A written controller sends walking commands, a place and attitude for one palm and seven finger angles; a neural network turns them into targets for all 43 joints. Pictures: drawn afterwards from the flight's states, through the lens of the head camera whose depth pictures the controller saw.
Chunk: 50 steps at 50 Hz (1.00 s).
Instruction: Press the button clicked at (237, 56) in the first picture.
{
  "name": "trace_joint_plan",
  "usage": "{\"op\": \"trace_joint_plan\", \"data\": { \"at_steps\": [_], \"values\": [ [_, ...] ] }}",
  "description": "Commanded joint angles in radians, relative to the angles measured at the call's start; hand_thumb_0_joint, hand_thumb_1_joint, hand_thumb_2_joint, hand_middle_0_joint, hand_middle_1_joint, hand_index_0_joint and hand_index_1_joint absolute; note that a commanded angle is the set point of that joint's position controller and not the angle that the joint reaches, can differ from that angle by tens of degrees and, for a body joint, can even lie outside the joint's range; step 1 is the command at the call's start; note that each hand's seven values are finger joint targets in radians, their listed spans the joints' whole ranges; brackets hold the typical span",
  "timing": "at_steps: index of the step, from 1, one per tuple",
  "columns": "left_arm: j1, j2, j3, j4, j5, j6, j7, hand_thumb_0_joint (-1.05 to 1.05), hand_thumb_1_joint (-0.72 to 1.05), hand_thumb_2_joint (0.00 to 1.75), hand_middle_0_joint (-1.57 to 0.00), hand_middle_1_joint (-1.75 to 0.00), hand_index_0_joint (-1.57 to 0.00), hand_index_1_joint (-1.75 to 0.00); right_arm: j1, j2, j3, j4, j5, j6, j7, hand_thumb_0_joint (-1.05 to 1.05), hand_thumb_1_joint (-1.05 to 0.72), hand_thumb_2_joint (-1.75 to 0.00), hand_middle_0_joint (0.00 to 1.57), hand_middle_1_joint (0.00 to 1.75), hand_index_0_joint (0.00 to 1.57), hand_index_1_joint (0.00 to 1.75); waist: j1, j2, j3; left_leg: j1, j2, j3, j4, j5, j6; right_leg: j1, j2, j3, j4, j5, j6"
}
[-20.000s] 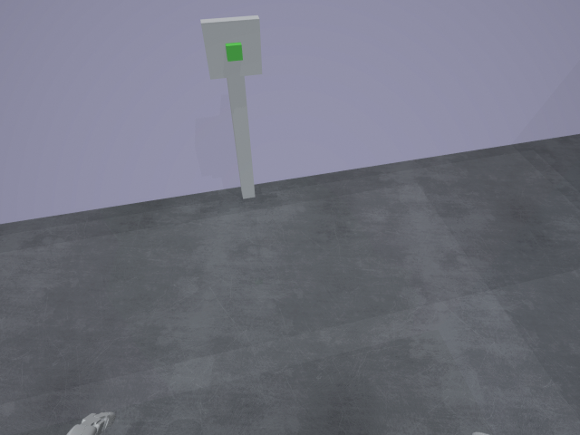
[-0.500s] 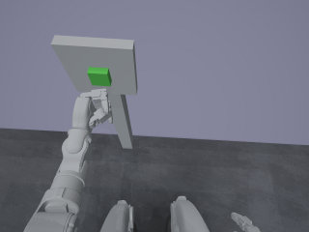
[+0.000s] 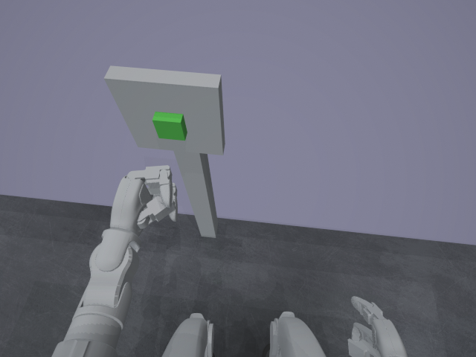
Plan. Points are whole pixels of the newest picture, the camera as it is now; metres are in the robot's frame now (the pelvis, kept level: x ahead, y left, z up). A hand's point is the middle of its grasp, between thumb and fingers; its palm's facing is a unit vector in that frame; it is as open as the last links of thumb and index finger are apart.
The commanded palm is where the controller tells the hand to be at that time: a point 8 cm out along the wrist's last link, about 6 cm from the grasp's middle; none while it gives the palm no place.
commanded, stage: draw the hand back to the body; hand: left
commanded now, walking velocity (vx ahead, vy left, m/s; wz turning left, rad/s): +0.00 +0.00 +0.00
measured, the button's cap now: (171, 125) +0.50 +0.14 +0.06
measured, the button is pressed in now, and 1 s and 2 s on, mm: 0 0 0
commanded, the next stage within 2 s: step back with the hand held close in 1.36 s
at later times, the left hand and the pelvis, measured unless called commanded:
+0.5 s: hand (96, 227) +0.27 +0.18 +0.14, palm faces +0.03 -0.98 -0.19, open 3.1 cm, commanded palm +0.24 +0.23 +0.16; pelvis +0.02 +0.01 +0.06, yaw +0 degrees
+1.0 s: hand out of the picture +0.23 +0.25 +0.24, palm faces +0.36 -0.85 -0.38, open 3.1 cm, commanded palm +0.18 +0.29 +0.27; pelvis +0.05 +0.02 +0.10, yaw +0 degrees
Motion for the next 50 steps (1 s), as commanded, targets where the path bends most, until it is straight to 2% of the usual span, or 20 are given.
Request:
{"op": "trace_joint_plan", "data": {
  "at_steps": [1, 5, 10, 15, 19, 20, 21, 22, 23, 25, 27, 30, 32, 35, 36, 39, 40, 43, 45, 50],
  "values": [
    [-0.063, 0.144, 0.069, -0.327, -0.039, -0.031, -0.002, 0.0, 0.9, 0.9, -1.3, -1.5, -1.3, -1.5, 0.043, -0.135, -0.046, -0.162, 0.012, -0.032, -0.019, 0.0, -0.9, -0.9, 0.2, 0.3, 0.2, 0.3, 0.004, -0.052, -0.429, 0.25, -0.031, -0.017, -0.223, 0.409, 0.022, 0.445, 0.018, 0.054, -0.216, 0.457, 0.013],
    [0.026, 0.151, 0.073, -0.372, -0.066, -0.002, -0.017, 0.0, 0.9, 0.9, -1.3, -1.5, -1.3, -1.5, 0.03, -0.14, -0.037, -0.184, 0.02, -0.043, -0.034, 0.0, -0.9, -0.9, 0.2, 0.3, 0.2, 0.3, -0.009, -0.086, -0.317, 0.258, -0.034, -0.012, -0.285, 0.303, 0.027, 0.469, 0.017, 0.061, -0.306, 0.338, 0.019],
    [0.077, 0.158, 0.065, -0.414, -0.089, 0.008, -0.056, 0.0, 0.9, 0.9, -1.3, -1.5, -1.3, -1.5, 0.015, -0.145, -0.026, -0.195, 0.029, -0.068, -0.049, 0.0, -0.9, -0.9, 0.2, 0.3, 0.2, 0.3, -0.022, -0.062, -0.194, 0.303, -0.033, -0.017, -0.346, 0.231, 0.028, 0.454, 0.016, 0.058, -0.385, 0.22, 0.018],
    [0.131, 0.196, 0.095, -0.5, -0.112, 0.031, -0.083, 0.0, 0.9, 0.9, -1.3, -1.5, -1.3, -1.5, 0.004, -0.145, -0.019, -0.212, 0.036, -0.1, -0.059, 0.0, -0.9, -0.9, 0.2, 0.3, 0.2, 0.3, -0.004, -0.002, -0.185, 0.387, -0.031, -0.027, -0.404, 0.24, 0.025, 0.495, 0.022, 0.045, -0.418, 0.211, 0.012],
    [0.233, 0.219, 0.137, -0.591, -0.131, 0.069, -0.09, 0.0, 0.9, 0.9, -1.3, -1.5, -1.3, -1.5, 0.001, -0.136, -0.015, -0.227, 0.04, -0.126, -0.064, 0.0, -0.9, -0.9, 0.2, 0.3, 0.2, 0.3, 0.017, 0.022, -0.186, 0.45, -0.028, -0.03, -0.441, 0.31, 0.021, 0.555, 0.025, 0.032, -0.434, 0.304, 0.011],
    [0.263, 0.313, 0.145, -0.644, -0.001, 0.13, 0.046, 0.0, 0.9, 0.9, -1.3, -1.5, -1.3, -1.5, -0.033, -0.118, -0.025, -0.225, 0.033, -0.109, -0.09, 0.0, -0.9, -0.9, 0.2, 0.3, 0.2, 0.3, 0.069, -0.009, -0.215, 0.484, -0.018, -0.015, -0.493, 0.323, 0.024, 0.599, -0.001, 0.081, -0.497, 0.288, -0.004],
    [0.307, 0.219, 0.086, -0.676, 0.015, 0.174, 0.114, 0.0, 0.9, 0.9, -1.3, -1.5, -1.3, -1.5, -0.037, -0.101, -0.013, -0.24, 0.031, -0.103, -0.102, 0.0, -0.9, -0.9, 0.2, 0.3, 0.2, 0.3, 0.043, -0.016, -0.139, 0.498, -0.017, -0.01, -0.523, 0.314, 0.023, 0.593, -0.005, 0.076, -0.524, 0.279, 0.005],
    [0.346, 0.198, 0.061, -0.697, 0.04, 0.207, 0.161, 0.0, 0.9, 0.9, -1.3, -1.5, -1.3, -1.5, -0.026, -0.1, -0.01, -0.228, 0.03, -0.102, -0.106, 0.0, -0.9, -0.9, 0.2, 0.3, 0.2, 0.3, 0.041, 0.041, -0.106, 0.523, -0.011, -0.016, -0.545, 0.323, 0.018, 0.605, -0.007, 0.062, -0.53, 0.289, 0.003],
    [0.377, 0.207, 0.069, -0.721, 0.054, 0.232, 0.195, 0.0, 0.9, 0.9, -1.3, -1.5, -1.3, -1.5, -0.025, -0.1, -0.009, -0.22, 0.03, -0.098, -0.11, 0.0, -0.9, -0.9, 0.2, 0.3, 0.2, 0.3, 0.045, 0.044, -0.096, 0.552, -0.008, -0.013, -0.557, 0.34, 0.019, 0.621, -0.005, 0.057, -0.548, 0.307, 0.004],
    [0.415, 0.218, 0.073, -0.747, 0.071, 0.269, 0.236, 0.0, 0.9, 0.9, -1.3, -1.5, -1.3, -1.5, -0.03, -0.106, -0.003, -0.209, 0.02, -0.098, -0.12, 0.0, -0.9, -0.9, 0.2, 0.3, 0.2, 0.3, 0.039, -0.04, -0.068, 0.587, -0.001, -0.02, -0.591, 0.368, 0.025, 0.663, 0.0, 0.047, -0.586, 0.335, 0.008],
    [0.391, 0.218, 0.072, -0.807, 0.087, 0.289, 0.261, 0.0, 0.9, 0.9, -1.3, -1.5, -1.3, -1.5, -0.042, -0.103, 0.002, -0.2, 0.017, -0.102, -0.127, 0.0, -0.9, -0.9, 0.2, 0.3, 0.2, 0.3, 0.037, 0.017, -0.069, 0.654, 0.0, -0.02, -0.627, 0.401, 0.022, 0.697, -0.005, 0.043, -0.61, 0.362, 0.007],
    [0.425, 0.241, 0.102, -0.842, 0.098, 0.314, 0.282, 0.0, 0.9, 0.9, -1.3, -1.5, -1.3, -1.5, -0.054, -0.102, 0.009, -0.177, 0.008, -0.119, -0.132, 0.0, -0.9, -0.9, 0.2, 0.3, 0.2, 0.3, 0.049, -0.011, -0.039, 0.718, 0.003, -0.021, -0.673, 0.462, 0.024, 0.749, -0.001, 0.036, -0.658, 0.413, 0.008],
    [0.453, 0.237, 0.119, -0.869, 0.102, 0.325, 0.291, 0.0, 0.9, 0.9, -1.3, -1.5, -1.3, -1.5, -0.06, -0.093, 0.016, -0.163, 0.006, -0.129, -0.129, 0.0, -0.9, -0.9, 0.2, 0.3, 0.2, 0.3, 0.056, 0.022, -0.025, 0.758, 0.004, -0.022, -0.703, 0.525, 0.018, 0.79, -0.006, 0.029, -0.675, 0.455, 0.006],
    [0.509, 0.24, 0.138, -0.89, 0.103, 0.337, 0.29, 0.0, 0.9, 0.9, -1.3, -1.5, -1.3, -1.5, -0.075, -0.096, 0.015, -0.144, 0.0, -0.146, -0.12, 0.0, -0.9, -0.9, 0.2, 0.3, 0.2, 0.3, 0.065, 0.001, -0.001, 0.8, 0.009, -0.02, -0.734, 0.589, 0.017, 0.829, -0.001, 0.028, -0.714, 0.5, 0.009],
    [0.519, 0.219, 0.129, -0.908, 0.1, 0.34, 0.287, 0.0, 0.9, 0.9, -1.3, -1.5, -1.3, -1.5, -0.079, -0.092, 0.017, -0.141, -0.001, -0.147, -0.116, 0.0, -0.9, -0.9, 0.2, 0.3, 0.2, 0.3, 0.063, 0.003, 0.01, 0.81, 0.01, -0.023, -0.747, 0.606, 0.014, 0.845, -0.004, 0.023, -0.718, 0.505, 0.01],
    [0.541, 0.235, 0.165, -0.952, 0.104, 0.338, 0.286, 0.0, 0.9, 0.9, -1.3, -1.5, -1.3, -1.5, -0.081, -0.091, 0.014, -0.128, -0.007, -0.157, -0.106, 0.0, -0.9, -0.9, 0.2, 0.3, 0.2, 0.3, 0.07, 0.027, 0.011, 0.846, 0.015, -0.022, -0.77, 0.67, 0.009, 0.874, -0.003, 0.021, -0.737, 0.538, 0.012],
    [0.565, 0.252, 0.186, -0.938, 0.104, 0.34, 0.284, 0.0, 0.9, 0.9, -1.3, -1.5, -1.3, -1.5, -0.088, -0.097, 0.012, -0.122, -0.009, -0.161, -0.101, 0.0, -0.9, -0.9, 0.2, 0.3, 0.2, 0.3, 0.077, 0.003, 0.037, 0.838, 0.015, -0.022, -0.776, 0.659, 0.009, 0.877, 0.002, 0.024, -0.752, 0.537, 0.011],
    [0.576, 0.264, 0.223, -1.009, 0.102, 0.327, 0.283, 0.0, 0.9, 0.9, -1.3, -1.5, -1.3, -1.5, -0.088, -0.091, 0.007, -0.118, -0.012, -0.168, -0.094, 0.0, -0.9, -0.9, 0.2, 0.3, 0.2, 0.3, 0.081, 0.034, 0.007, 0.871, 0.015, -0.02, -0.786, 0.709, 0.006, 0.911, -0.001, 0.024, -0.755, 0.568, 0.012],
    [0.626, 0.29, 0.267, -1.014, 0.098, 0.324, 0.282, 0.0, 0.9, 0.9, -1.3, -1.5, -1.3, -1.5, -0.095, -0.092, 0.004, -0.113, -0.013, -0.173, -0.088, 0.0, -0.9, -0.9, 0.2, 0.3, 0.2, 0.3, 0.093, 0.003, 0.008, 0.867, 0.014, -0.016, -0.787, 0.723, 0.005, 0.929, 0.004, 0.026, -0.764, 0.594, 0.012],
    [0.65, 0.314, 0.331, -1.056, 0.093, 0.309, 0.281, 0.0, 0.9, 0.9, -1.3, -1.5, -1.3, -1.5, -0.104, -0.087, -0.001, -0.106, -0.01, -0.177, -0.083, 0.0, -0.9, -0.9, 0.2, 0.3, 0.2, 0.3, 0.099, 0.027, 0.04, 0.867, 0.013, -0.012, -0.793, 0.724, 0.0, 0.934, 0.007, 0.029, -0.777, 0.605, 0.012]
  ]
}}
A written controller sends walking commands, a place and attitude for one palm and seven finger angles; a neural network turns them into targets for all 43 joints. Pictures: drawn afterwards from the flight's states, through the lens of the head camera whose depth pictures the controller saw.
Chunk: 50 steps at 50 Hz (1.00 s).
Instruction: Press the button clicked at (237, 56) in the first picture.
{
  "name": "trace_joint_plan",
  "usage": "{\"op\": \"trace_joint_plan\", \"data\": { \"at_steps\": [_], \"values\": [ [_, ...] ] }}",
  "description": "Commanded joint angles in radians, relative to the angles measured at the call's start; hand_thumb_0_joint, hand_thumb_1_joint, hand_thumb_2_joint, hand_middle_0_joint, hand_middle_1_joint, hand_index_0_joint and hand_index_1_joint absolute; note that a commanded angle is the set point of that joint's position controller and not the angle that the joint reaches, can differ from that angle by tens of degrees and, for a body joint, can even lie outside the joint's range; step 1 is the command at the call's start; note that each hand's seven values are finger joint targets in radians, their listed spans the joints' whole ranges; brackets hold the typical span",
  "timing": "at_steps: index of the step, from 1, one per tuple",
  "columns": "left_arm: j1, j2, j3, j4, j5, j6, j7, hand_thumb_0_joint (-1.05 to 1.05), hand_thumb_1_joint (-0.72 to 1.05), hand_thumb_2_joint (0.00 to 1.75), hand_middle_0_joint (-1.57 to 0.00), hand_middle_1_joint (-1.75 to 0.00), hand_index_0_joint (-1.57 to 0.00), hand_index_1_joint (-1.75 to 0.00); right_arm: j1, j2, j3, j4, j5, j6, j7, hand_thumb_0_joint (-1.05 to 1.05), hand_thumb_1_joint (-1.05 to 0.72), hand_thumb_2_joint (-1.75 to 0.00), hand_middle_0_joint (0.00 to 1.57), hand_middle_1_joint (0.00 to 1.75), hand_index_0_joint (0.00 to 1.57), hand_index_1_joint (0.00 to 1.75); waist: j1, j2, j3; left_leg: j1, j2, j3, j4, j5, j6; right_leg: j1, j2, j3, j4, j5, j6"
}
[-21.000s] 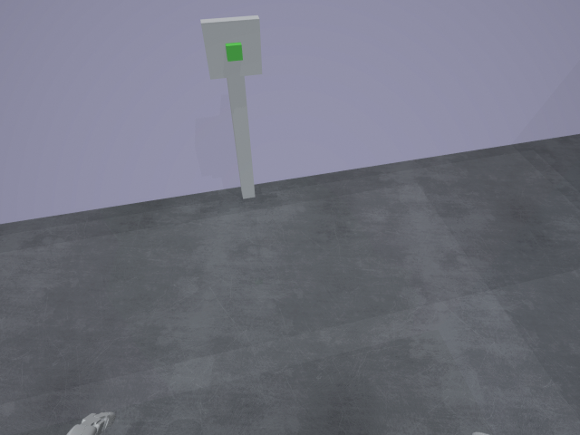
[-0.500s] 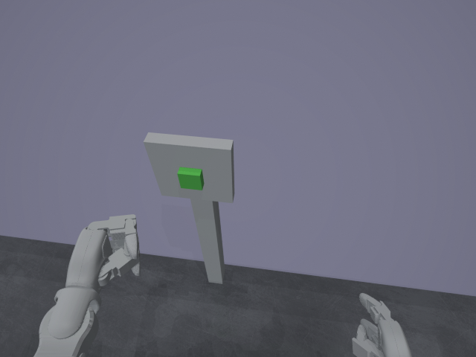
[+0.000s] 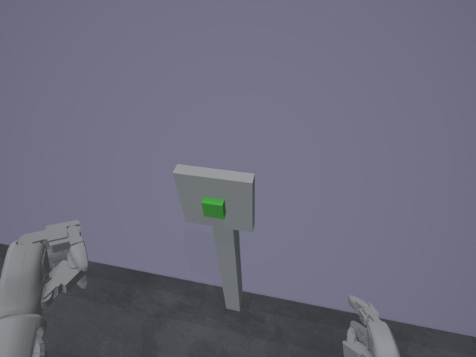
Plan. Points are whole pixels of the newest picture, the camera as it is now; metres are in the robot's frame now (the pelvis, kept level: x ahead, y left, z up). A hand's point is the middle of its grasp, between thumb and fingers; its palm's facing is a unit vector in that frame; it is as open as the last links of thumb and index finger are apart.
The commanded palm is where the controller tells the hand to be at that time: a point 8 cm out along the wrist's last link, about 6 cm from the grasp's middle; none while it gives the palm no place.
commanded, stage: draw the hand back to the body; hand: left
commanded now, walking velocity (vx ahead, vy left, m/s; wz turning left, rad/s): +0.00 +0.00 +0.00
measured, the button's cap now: (214, 206) +0.45 +0.12 -0.05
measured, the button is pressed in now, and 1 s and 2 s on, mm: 0 0 0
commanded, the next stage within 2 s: step back with the hand held close in 0.36 s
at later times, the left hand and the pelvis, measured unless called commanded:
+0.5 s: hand (62, 278) +0.16 +0.23 +0.16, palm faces +0.42 -0.82 -0.38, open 3.1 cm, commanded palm +0.11 +0.27 +0.18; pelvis -0.02 -0.01 +0.00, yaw -1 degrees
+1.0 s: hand (34, 303) +0.13 +0.25 +0.16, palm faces +0.34 -0.80 -0.49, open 3.1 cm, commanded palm +0.07 +0.29 +0.18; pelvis -0.07 +0.01 +0.00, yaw -2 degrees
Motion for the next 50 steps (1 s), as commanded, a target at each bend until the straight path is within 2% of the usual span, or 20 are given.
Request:
{"op": "trace_joint_plan", "data": {
  "at_steps": [1, 4, 7, 10, 12, 15, 22, 24, 25, 26, 27, 28, 30, 34, 35, 38, 41, 45, 47, 50],
  "values": [
    [-0.047, 0.172, 0.158, -0.244, -0.009, -0.08, 0.012, 0.0, 0.9, 0.9, -1.3, -1.5, -1.3, -1.5, -0.117, -0.098, -0.05, -0.159, 0.001, -0.057, -0.007, 0.0, -0.9, -0.9, 0.2, 0.3, 0.2, 0.3, -0.004, -0.023, -0.064, -0.005, 0.038, -0.033, -0.057, 0.448, -0.019, 0.059, 0.002, 0.009, -0.034, 0.334, -0.02],
    [-0.033, 0.197, 0.206, -0.282, -0.014, -0.097, 0.017, 0.0, 0.9, 0.9, -1.3, -1.5, -1.3, -1.5, -0.12, -0.096, -0.054, -0.156, 0.003, -0.064, -0.008, 0.0, -0.9, -0.9, 0.2, 0.3, 0.2, 0.3, 0.004, 0.0, -0.072, 0.001, 0.036, -0.03, -0.06, 0.423, -0.018, 0.06, 0.004, 0.013, -0.04, 0.319, -0.021],
    [-0.015, 0.134, 0.151, -0.204, -0.012, -0.094, 0.01, 0.0, 0.9, 0.9, -1.3, -1.5, -1.3, -1.5, -0.116, -0.103, -0.06, -0.144, 0.004, -0.059, -0.006, 0.0, -0.9, -0.9, 0.2, 0.3, 0.2, 0.3, -0.009, -0.048, -0.003, -0.023, 0.039, -0.026, -0.075, 0.357, -0.013, 0.03, 0.004, 0.012, -0.056, 0.274, -0.018],
    [-0.031, 0.15, 0.157, -0.197, -0.01, -0.099, 0.013, 0.0, 0.9, 0.9, -1.3, -1.5, -1.3, -1.5, -0.124, -0.109, -0.065, -0.141, 0.004, -0.056, -0.01, 0.0, -0.9, -0.9, 0.2, 0.3, 0.2, 0.3, -0.007, -0.064, -0.003, -0.021, 0.035, -0.022, -0.079, 0.298, -0.005, 0.029, 0.004, 0.02, -0.069, 0.238, -0.019],
    [-0.055, 0.159, 0.163, -0.226, -0.007, -0.109, 0.017, 0.0, 0.9, 0.9, -1.3, -1.5, -1.3, -1.5, -0.128, -0.105, -0.064, -0.144, 0.002, -0.06, -0.014, 0.0, -0.9, -0.9, 0.2, 0.3, 0.2, 0.3, -0.004, -0.028, -0.019, -0.019, 0.031, -0.024, -0.082, 0.278, -0.004, 0.036, 0.002, 0.026, -0.071, 0.217, -0.021],
    [-0.059, 0.189, 0.185, -0.239, -0.005, -0.115, 0.026, 0.0, 0.9, 0.9, -1.3, -1.5, -1.3, -1.5, -0.132, -0.101, -0.062, -0.14, 0.002, -0.072, -0.021, 0.0, -0.9, -0.9, 0.2, 0.3, 0.2, 0.3, 0.003, -0.009, -0.028, -0.017, 0.026, -0.021, -0.081, 0.261, -0.005, 0.045, 0.001, 0.032, -0.078, 0.207, -0.023],
    [-0.052, 0.173, 0.181, -0.24, -0.007, -0.126, 0.028, 0.0, 0.9, 0.9, -1.3, -1.5, -1.3, -1.5, -0.133, -0.095, -0.062, -0.131, 0.001, -0.095, -0.019, 0.0, -0.9, -0.9, 0.2, 0.3, 0.2, 0.3, 0.003, 0.006, 0.007, -0.024, 0.026, -0.022, -0.092, 0.238, -0.009, 0.033, 0.004, 0.035, -0.092, 0.181, -0.024],
    [-0.059, 0.146, 0.156, -0.187, -0.006, -0.124, 0.026, 0.0, 0.9, 0.9, -1.3, -1.5, -1.3, -1.5, -0.13, -0.097, -0.066, -0.12, 0.0, -0.094, -0.02, 0.0, -0.9, -0.9, 0.2, 0.3, 0.2, 0.3, -0.006, -0.037, 0.024, -0.023, 0.027, -0.015, -0.092, 0.222, -0.005, 0.015, 0.004, 0.037, -0.101, 0.162, -0.02],
    [-0.235, 0.301, 0.322, -0.254, -0.003, -0.182, 0.033, 0.0, 0.9, 0.9, -1.3, -1.5, -1.3, -1.5, -0.099, -0.119, -0.06, -0.163, 0.004, -0.068, -0.009, 0.0, -0.9, -0.9, 0.2, 0.3, 0.2, 0.3, -0.051, -0.01, 0.137, -0.12, 0.032, -0.043, -0.096, 0.109, 0.008, -0.066, -0.043, 0.141, -0.172, 0.119, -0.02],
    [-0.103, 0.213, 0.259, -0.179, -0.001, -0.188, 0.023, 0.0, 0.9, 0.9, -1.3, -1.5, -1.3, -1.5, -0.113, -0.112, -0.074, -0.135, -0.002, -0.053, -0.01, 0.0, -0.9, -0.9, 0.2, 0.3, 0.2, 0.3, -0.05, -0.088, 0.09, -0.094, 0.031, -0.048, -0.062, 0.105, 0.013, -0.094, -0.063, 0.16, -0.202, 0.094, -0.024],
    [-0.02, 0.16, 0.217, -0.144, 0.002, -0.188, 0.015, 0.0, 0.9, 0.9, -1.3, -1.5, -1.3, -1.5, -0.114, -0.115, -0.08, -0.134, -0.005, -0.036, -0.005, 0.0, -0.9, -0.9, 0.2, 0.3, 0.2, 0.3, -0.055, -0.102, 0.058, -0.065, 0.033, -0.041, -0.046, 0.132, 0.016, -0.098, -0.073, 0.163, -0.209, 0.103, -0.024],
    [0.001, 0.146, 0.195, -0.159, 0.004, -0.194, 0.011, 0.0, 0.9, 0.9, -1.3, -1.5, -1.3, -1.5, -0.116, -0.12, -0.084, -0.136, -0.008, -0.022, 0.001, 0.0, -0.9, -0.9, 0.2, 0.3, 0.2, 0.3, -0.061, -0.091, 0.039, -0.066, 0.035, -0.04, -0.046, 0.153, 0.014, -0.093, -0.075, 0.155, -0.203, 0.124, -0.023],
    [0.036, 0.158, 0.204, -0.189, 0.007, -0.204, 0.015, 0.0, 0.9, 0.9, -1.3, -1.5, -1.3, -1.5, -0.122, -0.127, -0.091, -0.142, -0.009, -0.003, 0.004, 0.0, -0.9, -0.9, 0.2, 0.3, 0.2, 0.3, -0.06, -0.048, -0.013, -0.084, 0.043, -0.043, -0.066, 0.192, 0.009, -0.047, -0.073, 0.123, -0.163, 0.185, -0.02],
    [0.087, 0.199, 0.246, -0.24, 0.004, -0.211, 0.03, 0.0, 0.9, 0.9, -1.3, -1.5, -1.3, -1.5, -0.126, -0.126, -0.104, -0.161, -0.004, 0.027, -0.001, 0.0, -0.9, -0.9, 0.2, 0.3, 0.2, 0.3, -0.06, -0.057, -0.113, -0.103, 0.058, -0.051, -0.074, 0.314, 0.006, 0.027, -0.053, 0.086, -0.075, 0.338, -0.009],
    [0.097, 0.222, 0.269, -0.247, 0.002, -0.211, 0.035, 0.0, 0.9, 0.9, -1.3, -1.5, -1.3, -1.5, -0.136, -0.127, -0.105, -0.166, -0.002, 0.033, -0.006, 0.0, -0.9, -0.9, 0.2, 0.3, 0.2, 0.3, -0.055, -0.031, -0.126, -0.116, 0.061, -0.055, -0.074, 0.348, 0.004, 0.043, -0.054, 0.078, -0.054, 0.373, -0.008],
    [0.125, 0.225, 0.278, -0.282, -0.001, -0.211, 0.04, 0.0, 0.9, 0.9, -1.3, -1.5, -1.3, -1.5, -0.131, -0.12, -0.11, -0.182, 0.003, 0.04, -0.011, 0.0, -0.9, -0.9, 0.2, 0.3, 0.2, 0.3, -0.054, -0.039, -0.162, -0.127, 0.072, -0.056, -0.059, 0.416, 0.003, 0.058, -0.045, 0.071, -0.002, 0.439, -0.002],
    [0.144, 0.222, 0.277, -0.293, 0.0, -0.208, 0.042, 0.0, 0.9, 0.9, -1.3, -1.5, -1.3, -1.5, -0.13, -0.122, -0.111, -0.188, 0.004, 0.04, -0.015, 0.0, -0.9, -0.9, 0.2, 0.3, 0.2, 0.3, -0.054, -0.019, -0.162, -0.157, 0.084, -0.067, -0.061, 0.44, 0.004, 0.057, -0.036, 0.067, 0.039, 0.449, 0.001],
    [0.142, 0.209, 0.265, -0.289, 0.008, -0.207, 0.045, 0.0, 0.9, 0.9, -1.3, -1.5, -1.3, -1.5, -0.125, -0.133, -0.117, -0.187, 0.002, 0.036, -0.016, 0.0, -0.9, -0.9, 0.2, 0.3, 0.2, 0.3, -0.06, -0.012, -0.127, -0.244, 0.101, -0.083, -0.08, 0.325, 0.015, 0.048, -0.027, 0.077, 0.066, 0.376, 0.004],
    [0.129, 0.197, 0.253, -0.281, 0.014, -0.207, 0.046, 0.0, 0.9, 0.9, -1.3, -1.5, -1.3, -1.5, -0.12, -0.13, -0.114, -0.188, 0.003, 0.031, -0.016, 0.0, -0.9, -0.9, 0.2, 0.3, 0.2, 0.3, -0.065, -0.032, -0.092, -0.309, 0.109, -0.091, -0.098, 0.213, 0.026, 0.039, -0.025, 0.089, 0.078, 0.308, 0.006],
    [0.101, 0.212, 0.267, -0.302, 0.027, -0.218, 0.053, 0.0, 0.9, 0.9, -1.3, -1.5, -1.3, -1.5, -0.113, -0.137, -0.114, -0.188, -0.001, 0.017, -0.02, 0.0, -0.9, -0.9, 0.2, 0.3, 0.2, 0.3, -0.067, -0.018, -0.074, -0.421, 0.114, -0.107, -0.118, 0.021, 0.043, 0.064, -0.022, 0.112, 0.095, 0.232, 0.005]
  ]
}}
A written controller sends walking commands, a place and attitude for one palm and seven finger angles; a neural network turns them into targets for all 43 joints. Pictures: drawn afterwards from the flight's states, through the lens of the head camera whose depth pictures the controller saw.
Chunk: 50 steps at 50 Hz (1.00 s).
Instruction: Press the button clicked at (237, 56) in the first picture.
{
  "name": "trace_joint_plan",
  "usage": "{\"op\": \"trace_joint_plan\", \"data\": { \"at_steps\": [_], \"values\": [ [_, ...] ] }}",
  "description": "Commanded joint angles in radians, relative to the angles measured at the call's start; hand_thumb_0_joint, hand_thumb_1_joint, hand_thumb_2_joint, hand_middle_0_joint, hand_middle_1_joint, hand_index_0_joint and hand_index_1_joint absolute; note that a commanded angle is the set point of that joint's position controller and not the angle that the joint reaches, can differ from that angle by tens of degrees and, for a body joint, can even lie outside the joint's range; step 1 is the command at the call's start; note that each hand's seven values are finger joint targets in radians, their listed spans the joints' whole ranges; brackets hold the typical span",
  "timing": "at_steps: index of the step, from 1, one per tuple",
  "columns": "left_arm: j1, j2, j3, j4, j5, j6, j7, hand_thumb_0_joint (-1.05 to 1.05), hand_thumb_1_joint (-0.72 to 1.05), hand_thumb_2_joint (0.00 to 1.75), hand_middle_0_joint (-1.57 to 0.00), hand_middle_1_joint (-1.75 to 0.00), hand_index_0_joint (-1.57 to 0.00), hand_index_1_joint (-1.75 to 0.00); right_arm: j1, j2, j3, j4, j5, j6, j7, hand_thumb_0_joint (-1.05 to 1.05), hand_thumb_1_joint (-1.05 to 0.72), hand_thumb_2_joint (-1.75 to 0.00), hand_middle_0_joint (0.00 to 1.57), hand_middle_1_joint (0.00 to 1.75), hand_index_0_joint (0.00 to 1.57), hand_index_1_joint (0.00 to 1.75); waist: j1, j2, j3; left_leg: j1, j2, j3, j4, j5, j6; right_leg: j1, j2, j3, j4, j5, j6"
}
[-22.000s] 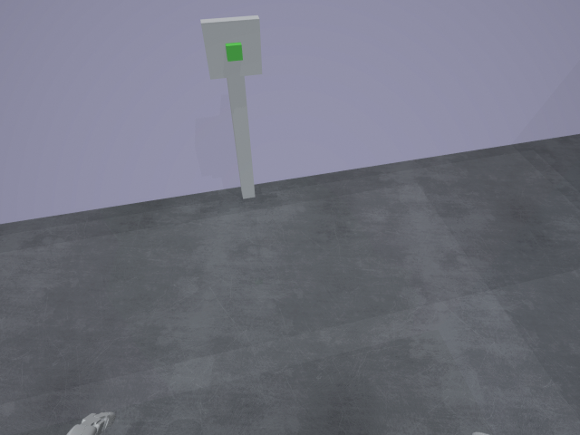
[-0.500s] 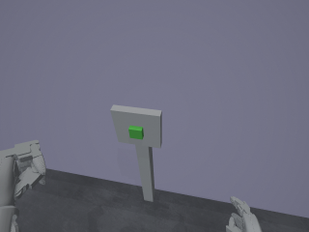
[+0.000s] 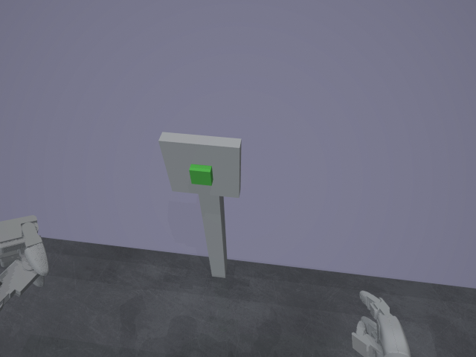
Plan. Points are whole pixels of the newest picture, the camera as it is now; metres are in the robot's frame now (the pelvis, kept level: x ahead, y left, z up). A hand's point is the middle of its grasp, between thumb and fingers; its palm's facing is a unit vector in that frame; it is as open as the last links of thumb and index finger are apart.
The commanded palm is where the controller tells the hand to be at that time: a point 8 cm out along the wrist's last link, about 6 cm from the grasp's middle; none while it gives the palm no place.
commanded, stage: step back with the hand held close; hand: left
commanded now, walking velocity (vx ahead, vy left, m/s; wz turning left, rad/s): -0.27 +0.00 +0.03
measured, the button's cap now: (201, 173) +0.51 +0.12 -0.04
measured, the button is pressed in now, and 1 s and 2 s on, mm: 0 0 0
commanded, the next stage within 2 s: stop stepping back and stand still in 0.92 s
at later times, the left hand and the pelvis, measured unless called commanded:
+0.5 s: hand (15, 322) +0.13 +0.24 +0.16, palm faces +0.42 -0.78 -0.47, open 3.1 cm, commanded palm +0.06 +0.28 +0.18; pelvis -0.06 -0.01 -0.02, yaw +2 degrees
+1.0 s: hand out of the picture +0.05 +0.20 +0.17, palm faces +0.25 -0.85 -0.46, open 3.1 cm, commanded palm -0.02 +0.25 +0.18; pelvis -0.16 -0.02 -0.01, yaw -2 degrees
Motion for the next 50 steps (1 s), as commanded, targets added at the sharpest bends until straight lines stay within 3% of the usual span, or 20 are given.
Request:
{"op": "trace_joint_plan", "data": {
  "at_steps": [1, 4, 11, 15, 18, 21, 24, 25, 27, 29, 30, 31, 32, 33, 34, 36, 41, 45, 48, 50],
  "values": [
    [-0.012, 0.141, 0.11, -0.201, 0.007, -0.069, 0.024, 0.0, 0.9, 0.9, -1.3, -1.5, -1.3, -1.5, -0.083, -0.128, -0.046, -0.165, -0.005, -0.066, -0.016, 0.0, -0.9, -0.9, 0.2, 0.3, 0.2, 0.3, -0.009, 0.025, -0.104, -0.264, 0.121, -0.143, -0.175, -0.108, 0.023, 0.244, -0.015, 0.088, 0.047, 0.124, -0.012],
    [-0.034, 0.145, 0.114, -0.224, 0.016, -0.084, 0.029, 0.0, 0.9, 0.9, -1.3, -1.5, -1.3, -1.5, -0.071, -0.133, -0.044, -0.168, -0.008, -0.082, -0.015, 0.0, -0.9, -0.9, 0.2, 0.3, 0.2, 0.3, -0.014, 0.017, -0.089, -0.317, 0.113, -0.153, -0.163, -0.244, 0.03, 0.22, -0.02, 0.118, 0.026, 0.025, -0.018],
    [-0.053, 0.139, 0.109, -0.241, 0.025, -0.107, 0.041, 0.0, 0.9, 0.9, -1.3, -1.5, -1.3, -1.5, -0.057, -0.136, -0.037, -0.161, -0.016, -0.108, -0.02, 0.0, -0.9, -0.9, 0.2, 0.3, 0.2, 0.3, -0.019, 0.032, -0.073, -0.338, 0.12, -0.187, -0.161, -0.33, 0.029, 0.152, -0.012, 0.12, 0.001, -0.148, -0.023],
    [-0.036, 0.146, 0.133, -0.239, 0.038, -0.12, 0.043, 0.0, 0.9, 0.9, -1.3, -1.5, -1.3, -1.5, -0.071, -0.143, -0.039, -0.156, -0.016, -0.125, -0.022, 0.0, -0.9, -0.9, 0.2, 0.3, 0.2, 0.3, -0.01, 0.149, -0.088, -0.487, 0.2, -0.263, -0.273, -0.405, 0.062, 0.299, 0.06, 0.066, 0.2, 0.002, -0.003],
    [-0.025, 0.148, 0.147, -0.231, 0.038, -0.132, 0.036, 0.0, 0.9, 0.9, -1.3, -1.5, -1.3, -1.5, -0.062, -0.132, -0.044, -0.151, -0.019, -0.13, -0.018, 0.0, -0.9, -0.9, 0.2, 0.3, 0.2, 0.3, -0.011, 0.094, -0.086, -0.525, 0.192, -0.257, -0.211, -0.318, 0.07, 0.33, 0.059, 0.11, 0.226, 0.131, -0.01],
    [-0.043, 0.146, 0.138, -0.252, 0.028, -0.135, 0.028, 0.0, 0.9, 0.9, -1.3, -1.5, -1.3, -1.5, -0.051, -0.127, -0.048, -0.137, -0.02, -0.129, -0.011, 0.0, -0.9, -0.9, 0.2, 0.3, 0.2, 0.3, -0.019, -0.015, -0.112, -0.436, 0.11, -0.177, -0.067, -0.297, 0.036, 0.215, -0.01, 0.231, 0.104, 0.104, -0.039],
    [-0.057, 0.166, 0.128, -0.245, 0.021, -0.134, 0.036, 0.0, 0.9, 0.9, -1.3, -1.5, -1.3, -1.5, -0.041, -0.114, -0.054, -0.116, -0.024, -0.111, 0.005, 0.0, -0.9, -0.9, 0.2, 0.3, 0.2, 0.3, -0.025, -0.134, -0.114, -0.224, 0.017, -0.112, 0.159, -0.215, -0.026, -0.05, -0.161, 0.395, -0.149, -0.164, -0.112],
    [-0.062, 0.185, 0.138, -0.248, 0.017, -0.132, 0.046, 0.0, 0.9, 0.9, -1.3, -1.5, -1.3, -1.5, -0.038, -0.113, -0.058, -0.105, -0.025, -0.098, 0.009, 0.0, -0.9, -0.9, 0.2, 0.3, 0.2, 0.3, -0.026, -0.158, -0.124, -0.137, -0.002, -0.101, 0.24, -0.168, -0.043, -0.136, -0.208, 0.416, -0.206, -0.198, -0.144],
    [-0.054, 0.182, 0.131, -0.236, 0.013, -0.127, 0.058, 0.0, 0.9, 0.9, -1.3, -1.5, -1.3, -1.5, -0.048, -0.094, -0.055, -0.102, -0.019, -0.075, 0.012, 0.0, -0.9, -0.9, 0.2, 0.3, 0.2, 0.3, -0.031, -0.207, -0.147, -0.05, -0.003, -0.095, 0.295, -0.144, -0.045, -0.189, -0.23, 0.353, -0.228, -0.194, -0.149],
    [-0.031, 0.191, 0.144, -0.24, 0.012, -0.129, 0.063, 0.0, 0.9, 0.9, -1.3, -1.5, -1.3, -1.5, -0.054, -0.094, -0.05, -0.1, -0.017, -0.062, 0.005, 0.0, -0.9, -0.9, 0.2, 0.3, 0.2, 0.3, -0.034, -0.153, -0.136, -0.008, 0.017, -0.101, 0.107, -0.117, -0.034, -0.192, -0.166, 0.245, -0.167, -0.168, -0.104],
    [-0.02, 0.195, 0.147, -0.254, 0.011, -0.132, 0.062, 0.0, 0.9, 0.9, -1.3, -1.5, -1.3, -1.5, -0.067, -0.113, -0.055, -0.101, -0.016, -0.063, -0.003, 0.0, -0.9, -0.9, 0.2, 0.3, 0.2, 0.3, -0.035, -0.047, -0.113, -0.035, 0.063, -0.161, -0.048, -0.114, -0.013, -0.176, -0.083, 0.176, -0.087, -0.158, -0.066],
    [-0.014, 0.194, 0.149, -0.286, 0.016, -0.146, 0.06, 0.0, 0.9, 0.9, -1.3, -1.5, -1.3, -1.5, -0.077, -0.129, -0.054, -0.115, -0.016, -0.074, -0.009, 0.0, -0.9, -0.9, 0.2, 0.3, 0.2, 0.3, -0.034, 0.12, -0.112, -0.176, 0.178, -0.289, -0.194, -0.166, 0.037, -0.071, 0.022, 0.102, 0.092, -0.145, -0.021],
    [-0.015, 0.191, 0.173, -0.298, 0.034, -0.156, 0.054, 0.0, 0.9, 0.9, -1.3, -1.5, -1.3, -1.5, -0.095, -0.14, -0.054, -0.122, -0.025, -0.096, -0.012, 0.0, -0.9, -0.9, 0.2, 0.3, 0.2, 0.3, -0.023, 0.303, -0.139, -0.417, 0.331, -0.454, -0.371, -0.372, 0.102, 0.149, 0.119, 0.04, 0.386, -0.14, 0.007],
    [-0.02, 0.197, 0.181, -0.295, 0.036, -0.156, 0.05, 0.0, 0.9, 0.9, -1.3, -1.5, -1.3, -1.5, -0.077, -0.117, -0.059, -0.117, -0.033, -0.115, -0.015, 0.0, -0.9, -0.9, 0.2, 0.3, 0.2, 0.3, -0.029, 0.252, -0.153, -0.489, 0.391, -0.497, -0.43, -0.415, 0.137, 0.192, 0.134, 0.079, 0.601, -0.198, 0.004],
    [-0.033, 0.187, 0.174, -0.306, 0.028, -0.15, 0.049, 0.0, 0.9, 0.9, -1.3, -1.5, -1.3, -1.5, -0.062, -0.11, -0.066, -0.109, -0.038, -0.126, -0.011, 0.0, -0.9, -0.9, 0.2, 0.3, 0.2, 0.3, -0.026, 0.16, -0.136, -0.409, 0.379, -0.477, -0.373, -0.296, 0.141, 0.09, 0.125, 0.108, 0.657, -0.241, -0.004],
    [-0.018, 0.159, 0.141, -0.311, 0.01, -0.145, 0.051, 0.0, 0.9, 0.9, -1.3, -1.5, -1.3, -1.5, -0.067, -0.109, -0.067, -0.083, -0.045, -0.148, -0.003, 0.0, -0.9, -0.9, 0.2, 0.3, 0.2, 0.3, -0.011, 0.103, -0.168, -0.177, 0.33, -0.366, -0.249, -0.012, 0.12, -0.053, 0.095, 0.1, 0.567, -0.302, -0.006],
    [-0.021, 0.117, 0.05, -0.318, -0.003, -0.138, 0.028, 0.0, 0.9, 0.9, -1.3, -1.5, -1.3, -1.5, -0.028, -0.104, -0.042, -0.007, -0.056, -0.185, 0.02, 0.0, -0.9, -0.9, 0.2, 0.3, 0.2, 0.3, -0.019, 0.215, -0.211, 0.137, 0.278, -0.297, -0.252, 0.272, 0.075, -0.096, 0.093, 0.021, 0.241, -0.369, 0.001],
    [-0.001, 0.191, 0.107, -0.336, -0.013, -0.138, 0.007, 0.0, 0.9, 0.9, -1.3, -1.5, -1.3, -1.5, -0.028, -0.105, -0.041, 0.002, -0.068, -0.175, 0.03, 0.0, -0.9, -0.9, 0.2, 0.3, 0.2, 0.3, -0.005, 0.248, -0.311, 0.274, 0.246, -0.237, -0.226, 0.503, 0.035, -0.01, 0.116, -0.017, 0.003, -0.275, -0.013],
    [0.037, 0.231, 0.159, -0.358, -0.041, -0.149, -0.015, 0.0, 0.9, 0.9, -1.3, -1.5, -1.3, -1.5, -0.061, -0.099, -0.034, -0.042, -0.058, -0.143, 0.04, 0.0, -0.9, -0.9, 0.2, 0.3, 0.2, 0.3, 0.007, 0.233, -0.326, 0.22, 0.218, -0.169, -0.211, 0.43, 0.003, 0.103, 0.1, -0.04, -0.154, -0.146, -0.021],
    [0.072, 0.285, 0.22, -0.354, -0.052, -0.158, -0.02, 0.0, 0.9, 0.9, -1.3, -1.5, -1.3, -1.5, -0.083, -0.097, -0.03, -0.077, -0.05, -0.111, 0.039, 0.0, -0.9, -0.9, 0.2, 0.3, 0.2, 0.3, 0.001, 0.105, -0.285, 0.136, 0.134, -0.082, -0.104, 0.178, -0.043, 0.081, -0.006, 0.027, -0.242, 0.002, -0.043]
  ]
}}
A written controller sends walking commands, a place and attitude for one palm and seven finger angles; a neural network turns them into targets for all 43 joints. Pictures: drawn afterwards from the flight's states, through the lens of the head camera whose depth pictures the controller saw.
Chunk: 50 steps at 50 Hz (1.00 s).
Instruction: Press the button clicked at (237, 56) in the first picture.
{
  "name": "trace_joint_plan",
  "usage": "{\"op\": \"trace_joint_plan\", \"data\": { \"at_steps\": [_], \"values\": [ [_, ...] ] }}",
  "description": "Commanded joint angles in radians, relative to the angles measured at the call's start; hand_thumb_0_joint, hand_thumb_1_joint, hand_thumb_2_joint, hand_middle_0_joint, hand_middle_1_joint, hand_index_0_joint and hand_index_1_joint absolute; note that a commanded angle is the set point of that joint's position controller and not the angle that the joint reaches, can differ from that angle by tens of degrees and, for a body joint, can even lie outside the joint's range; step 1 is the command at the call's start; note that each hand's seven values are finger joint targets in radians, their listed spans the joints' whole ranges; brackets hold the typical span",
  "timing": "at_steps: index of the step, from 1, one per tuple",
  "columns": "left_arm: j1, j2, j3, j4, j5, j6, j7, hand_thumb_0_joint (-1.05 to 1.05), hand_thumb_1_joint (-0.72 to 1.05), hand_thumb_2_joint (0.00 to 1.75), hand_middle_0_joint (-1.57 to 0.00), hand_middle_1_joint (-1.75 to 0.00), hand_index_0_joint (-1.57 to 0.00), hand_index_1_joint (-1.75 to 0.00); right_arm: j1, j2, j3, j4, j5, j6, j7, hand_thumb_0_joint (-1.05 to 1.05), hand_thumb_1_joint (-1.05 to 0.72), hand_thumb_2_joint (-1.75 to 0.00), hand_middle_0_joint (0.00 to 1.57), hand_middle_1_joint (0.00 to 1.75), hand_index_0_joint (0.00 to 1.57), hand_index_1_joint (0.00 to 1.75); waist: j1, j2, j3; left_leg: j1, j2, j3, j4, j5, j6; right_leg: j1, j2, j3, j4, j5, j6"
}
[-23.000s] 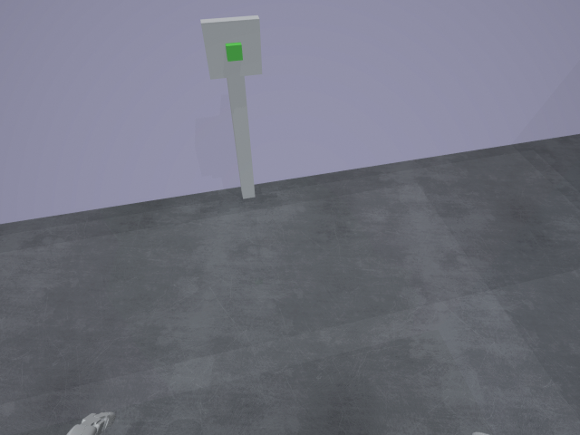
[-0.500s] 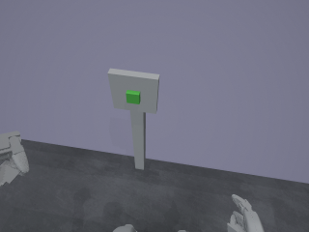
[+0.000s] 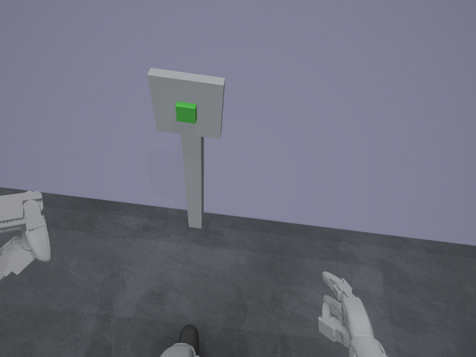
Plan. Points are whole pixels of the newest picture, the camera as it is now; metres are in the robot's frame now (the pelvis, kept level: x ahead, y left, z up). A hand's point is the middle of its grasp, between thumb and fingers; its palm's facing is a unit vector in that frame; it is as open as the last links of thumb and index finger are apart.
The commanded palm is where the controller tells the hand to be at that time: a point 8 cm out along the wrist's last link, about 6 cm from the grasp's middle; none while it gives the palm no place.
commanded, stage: stop stepping back and stand still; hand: left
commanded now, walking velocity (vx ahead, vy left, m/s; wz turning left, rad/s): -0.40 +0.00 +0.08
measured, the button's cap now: (186, 111) +0.67 +0.18 -0.04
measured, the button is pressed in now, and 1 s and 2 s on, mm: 0 0 0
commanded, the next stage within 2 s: let the arm hang, fingers relaxed in 1.18 s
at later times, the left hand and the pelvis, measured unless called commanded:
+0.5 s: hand out of the picture +0.10 +0.24 +0.18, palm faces +0.39 -0.80 -0.45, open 3.1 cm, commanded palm +0.03 +0.28 +0.19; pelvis -0.09 -0.01 +0.01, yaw +2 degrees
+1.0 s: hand out of the picture +0.10 +0.25 +0.17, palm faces +0.38 -0.80 -0.46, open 3.1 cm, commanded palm +0.04 +0.29 +0.19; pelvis -0.08 +0.01 +0.00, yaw +2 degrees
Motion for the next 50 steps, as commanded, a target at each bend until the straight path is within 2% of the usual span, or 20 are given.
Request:
{"op": "trace_joint_plan", "data": {
  "at_steps": [1, 2, 3, 5, 10, 14, 15, 18, 20, 23, 25, 27, 28, 34, 36, 38, 41, 44, 47, 50],
  "values": [
    [0.094, 0.202, 0.199, -0.206, -0.043, -0.083, 0.007, 0.0, 0.9, 0.9, -1.3, -1.5, -1.3, -1.5, -0.025, -0.181, -0.071, -0.161, 0.026, 0.023, -0.023, 0.0, -0.9, -0.9, 0.2, 0.3, 0.2, 0.3, -0.002, 0.04, -0.223, 0.352, -0.017, -0.014, 0.193, -0.32, -0.036, -0.194, -0.194, 0.092, -0.19, 0.213, -0.058],
    [0.143, 0.155, 0.159, -0.135, -0.04, -0.061, 0.009, 0.0, 0.9, 0.9, -1.3, -1.5, -1.3, -1.5, -0.016, -0.186, -0.087, -0.165, 0.055, 0.027, -0.028, 0.0, -0.9, -0.9, 0.2, 0.3, 0.2, 0.3, 0.004, -0.155, -0.17, 0.295, -0.107, -0.018, 0.416, -0.365, -0.054, -0.309, -0.301, 0.205, -0.231, 0.115, -0.081],
    [0.16, 0.157, 0.182, -0.087, -0.027, -0.034, 0.023, 0.0, 0.9, 0.9, -1.3, -1.5, -1.3, -1.5, -0.035, -0.19, -0.089, -0.162, 0.057, 0.038, -0.032, 0.0, -0.9, -0.9, 0.2, 0.3, 0.2, 0.3, 0.013, -0.156, -0.109, 0.145, -0.093, -0.063, 0.566, -0.416, -0.042, -0.307, -0.351, 0.24, -0.187, 0.217, -0.119],
    [0.136, 0.136, 0.174, -0.058, -0.017, 0.009, 0.041, 0.0, 0.9, 0.9, -1.3, -1.5, -1.3, -1.5, -0.022, -0.163, -0.066, -0.155, 0.053, 0.054, -0.043, 0.0, -0.9, -0.9, 0.2, 0.3, 0.2, 0.3, -0.014, -0.059, -0.137, 0.024, -0.065, -0.079, 0.56, -0.404, -0.032, -0.144, -0.323, 0.171, -0.075, 0.436, -0.137],
    [-0.058, 0.085, 0.045, -0.016, 0.012, 0.026, 0.072, 0.0, 0.9, 0.9, -1.3, -1.5, -1.3, -1.5, -0.007, -0.213, -0.079, -0.142, 0.066, -0.001, -0.077, 0.0, -0.9, -0.9, 0.2, 0.3, 0.2, 0.3, -0.019, -0.119, -0.02, 0.199, -0.062, -0.013, 0.193, -0.329, 0.008, -0.104, -0.291, 0.148, -0.064, 0.452, -0.067],
    [-0.057, 0.089, 0.039, -0.069, 0.034, -0.004, 0.07, 0.0, 0.9, 0.9, -1.3, -1.5, -1.3, -1.5, 0.047, -0.244, -0.089, -0.153, 0.063, -0.031, -0.075, 0.0, -0.9, -0.9, 0.2, 0.3, 0.2, 0.3, -0.007, 0.066, -0.071, 0.389, 0.022, -0.106, 0.087, 0.069, 0.059, -0.087, -0.126, 0.072, 0.056, 0.449, 0.022],
    [-0.03, 0.126, 0.072, -0.098, 0.034, -0.01, 0.07, 0.0, 0.9, 0.9, -1.3, -1.5, -1.3, -1.5, 0.043, -0.235, -0.077, -0.146, 0.052, -0.028, -0.073, 0.0, -0.9, -0.9, 0.2, 0.3, 0.2, 0.3, -0.006, 0.187, -0.104, 0.399, 0.048, -0.161, 0.063, 0.111, 0.069, -0.112, -0.1, 0.029, 0.098, 0.345, 0.018],
    [-0.016, 0.094, 0.065, -0.129, 0.027, -0.023, 0.065, 0.0, 0.9, 0.9, -1.3, -1.5, -1.3, -1.5, 0.027, -0.221, -0.072, -0.141, 0.051, -0.049, -0.068, 0.0, -0.9, -0.9, 0.2, 0.3, 0.2, 0.3, -0.009, 0.2, -0.074, 0.238, 0.114, -0.286, -0.088, -0.297, 0.075, -0.055, -0.055, -0.002, 0.123, 0.017, 0.011],
    [0.011, 0.098, 0.092, -0.114, 0.027, -0.019, 0.071, 0.0, 0.9, 0.9, -1.3, -1.5, -1.3, -1.5, 0.024, -0.219, -0.072, -0.146, 0.051, -0.05, -0.069, 0.0, -0.9, -0.9, 0.2, 0.3, 0.2, 0.3, -0.01, 0.202, -0.041, 0.105, 0.103, -0.265, -0.156, -0.64, 0.068, 0.012, -0.051, -0.013, 0.097, -0.007, -0.004],
    [0.054, 0.064, 0.085, -0.054, 0.028, 0.0, 0.073, 0.0, 0.9, 0.9, -1.3, -1.5, -1.3, -1.5, 0.022, -0.21, -0.074, -0.156, 0.05, -0.034, -0.071, 0.0, -0.9, -0.9, 0.2, 0.3, 0.2, 0.3, -0.016, 0.214, -0.012, 0.002, 0.048, -0.192, -0.122, -0.782, 0.036, 0.041, -0.031, -0.027, 0.058, -0.097, -0.036],
    [0.06, 0.066, 0.086, -0.039, 0.024, 0.007, 0.071, 0.0, 0.9, 0.9, -1.3, -1.5, -1.3, -1.5, 0.032, -0.205, -0.082, -0.158, 0.045, -0.019, -0.071, 0.0, -0.9, -0.9, 0.2, 0.3, 0.2, 0.3, -0.02, 0.068, -0.016, 0.041, -0.029, -0.111, 0.107, -0.661, 0.014, -0.046, -0.111, 0.139, -0.085, -0.236, -0.092],
    [0.019, 0.065, 0.07, -0.029, 0.024, 0.014, 0.07, 0.0, 0.9, 0.9, -1.3, -1.5, -1.3, -1.5, 0.052, -0.196, -0.083, -0.132, 0.038, 0.002, -0.061, 0.0, -0.9, -0.9, 0.2, 0.3, 0.2, 0.3, -0.014, -0.164, 0.01, -0.036, -0.077, -0.032, 0.5, -0.448, -0.006, -0.09, -0.336, 0.458, -0.252, -0.345, -0.212],
    [-0.033, 0.053, 0.048, -0.036, 0.026, 0.006, 0.069, 0.0, 0.9, 0.9, -1.3, -1.5, -1.3, -1.5, 0.052, -0.205, -0.086, -0.129, 0.041, -0.001, -0.055, 0.0, -0.9, -0.9, 0.2, 0.3, 0.2, 0.3, -0.019, -0.168, 0.016, -0.083, -0.064, -0.049, 0.593, -0.442, -0.007, -0.056, -0.372, 0.46, -0.236, -0.202, -0.24],
    [-0.144, 0.057, 0.016, -0.056, 0.041, -0.004, 0.077, 0.0, 0.9, 0.9, -1.3, -1.5, -1.3, -1.5, 0.03, -0.196, -0.069, -0.121, 0.038, -0.031, -0.08, 0.0, -0.9, -0.9, 0.2, 0.3, 0.2, 0.3, -0.023, 0.014, 0.04, 0.336, -0.039, -0.011, 0.131, -0.41, 0.029, -0.286, -0.206, 0.131, -0.064, -0.175, -0.101],
    [-0.137, 0.063, 0.033, -0.119, 0.042, -0.014, 0.078, 0.0, 0.9, 0.9, -1.3, -1.5, -1.3, -1.5, 0.03, -0.226, -0.075, -0.143, 0.041, -0.041, -0.086, 0.0, -0.9, -0.9, 0.2, 0.3, 0.2, 0.3, -0.016, 0.188, 0.018, 0.358, 0.1, -0.243, 0.017, -0.392, 0.093, -0.289, -0.082, 0.049, 0.133, -0.014, -0.026],
    [-0.121, 0.082, 0.069, -0.112, 0.045, -0.025, 0.073, 0.0, 0.9, 0.9, -1.3, -1.5, -1.3, -1.5, 0.034, -0.198, -0.061, -0.129, 0.039, -0.051, -0.082, 0.0, -0.9, -0.9, 0.2, 0.3, 0.2, 0.3, -0.02, 0.261, -0.005, 0.236, 0.198, -0.404, -0.154, -0.589, 0.127, -0.207, -0.046, -0.011, 0.309, -0.072, 0.004],
    [-0.073, 0.068, 0.065, -0.131, 0.048, -0.032, 0.071, 0.0, 0.9, 0.9, -1.3, -1.5, -1.3, -1.5, 0.033, -0.185, -0.059, -0.125, 0.036, -0.075, -0.068, 0.0, -0.9, -0.9, 0.2, 0.3, 0.2, 0.3, -0.006, 0.23, -0.012, 0.206, 0.165, -0.291, -0.09, -0.424, 0.117, -0.123, -0.069, -0.001, 0.214, -0.036, 0.0],
    [0.043, 0.053, 0.07, -0.1, 0.035, -0.028, 0.063, 0.0, 0.9, 0.9, -1.3, -1.5, -1.3, -1.5, 0.044, -0.197, -0.061, -0.13, 0.047, -0.07, -0.051, 0.0, -0.9, -0.9, 0.2, 0.3, 0.2, 0.3, -0.011, 0.15, -0.077, 0.204, 0.053, -0.122, 0.056, -0.222, 0.041, 0.006, -0.081, 0.026, 0.009, 0.203, -0.013],
    [0.1, 0.052, 0.079, -0.057, 0.012, -0.022, 0.057, 0.0, 0.9, 0.9, -1.3, -1.5, -1.3, -1.5, 0.051, -0.195, -0.074, -0.135, 0.055, -0.047, -0.036, 0.0, -0.9, -0.9, 0.2, 0.3, 0.2, 0.3, -0.02, 0.002, -0.099, 0.237, -0.006, -0.062, 0.173, -0.216, 0.001, -0.038, -0.163, 0.16, -0.048, 0.294, -0.054],
    [0.08, 0.076, 0.097, -0.052, 0.006, -0.017, 0.064, 0.0, 0.9, 0.9, -1.3, -1.5, -1.3, -1.5, 0.041, -0.193, -0.072, -0.135, 0.053, -0.027, -0.046, 0.0, -0.9, -0.9, 0.2, 0.3, 0.2, 0.3, -0.024, 0.006, -0.093, 0.291, -0.016, -0.051, 0.162, -0.172, -0.003, -0.074, -0.17, 0.152, -0.053, 0.367, -0.055]
  ]
}}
